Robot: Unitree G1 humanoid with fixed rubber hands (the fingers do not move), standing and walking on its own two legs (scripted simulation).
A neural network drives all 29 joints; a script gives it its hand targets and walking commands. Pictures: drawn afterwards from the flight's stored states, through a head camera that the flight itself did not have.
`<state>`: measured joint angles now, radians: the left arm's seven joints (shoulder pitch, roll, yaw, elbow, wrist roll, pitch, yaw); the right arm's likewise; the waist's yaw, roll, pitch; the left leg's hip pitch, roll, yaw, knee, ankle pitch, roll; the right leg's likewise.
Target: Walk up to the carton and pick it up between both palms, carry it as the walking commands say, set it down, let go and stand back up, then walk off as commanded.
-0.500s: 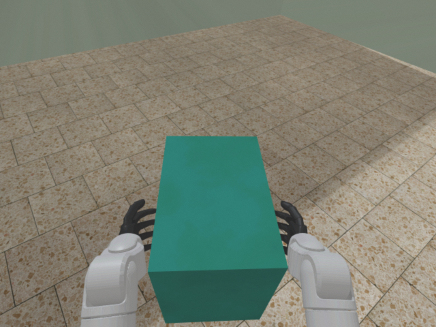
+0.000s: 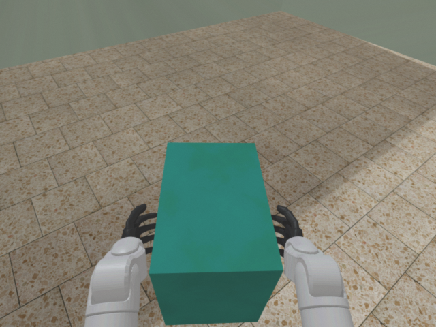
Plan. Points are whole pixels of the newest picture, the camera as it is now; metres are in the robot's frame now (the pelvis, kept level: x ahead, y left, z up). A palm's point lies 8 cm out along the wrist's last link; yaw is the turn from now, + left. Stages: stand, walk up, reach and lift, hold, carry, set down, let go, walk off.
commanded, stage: carry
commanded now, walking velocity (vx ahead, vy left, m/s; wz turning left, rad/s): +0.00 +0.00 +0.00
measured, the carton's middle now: (211, 230) +0.34 +0.01 -0.03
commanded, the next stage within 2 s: hold in 0.48 s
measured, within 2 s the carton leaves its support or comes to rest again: neither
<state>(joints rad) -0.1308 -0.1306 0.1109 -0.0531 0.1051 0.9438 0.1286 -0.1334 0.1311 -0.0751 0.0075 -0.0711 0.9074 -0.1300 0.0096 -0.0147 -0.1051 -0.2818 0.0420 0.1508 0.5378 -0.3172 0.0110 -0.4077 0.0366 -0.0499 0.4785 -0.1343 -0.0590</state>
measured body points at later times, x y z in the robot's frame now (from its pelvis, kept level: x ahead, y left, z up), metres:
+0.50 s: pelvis +0.00 +0.00 +0.00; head -0.01 +0.01 +0.45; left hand +0.28 +0.15 +0.03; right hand +0.29 -0.14 +0.03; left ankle -0.02 +0.10 -0.73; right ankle +0.07 -0.08 -0.73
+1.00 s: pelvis -0.03 +0.00 +0.00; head -0.04 -0.02 +0.45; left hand +0.26 +0.18 +0.01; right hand +0.29 -0.11 +0.01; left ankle -0.02 +0.11 -0.73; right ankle +0.07 -0.09 -0.73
